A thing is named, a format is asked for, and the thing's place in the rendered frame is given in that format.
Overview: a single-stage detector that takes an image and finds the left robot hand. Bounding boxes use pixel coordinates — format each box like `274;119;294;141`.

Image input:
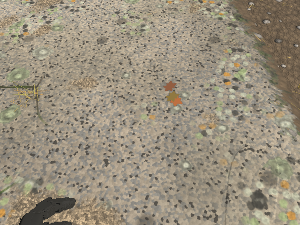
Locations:
19;197;76;225

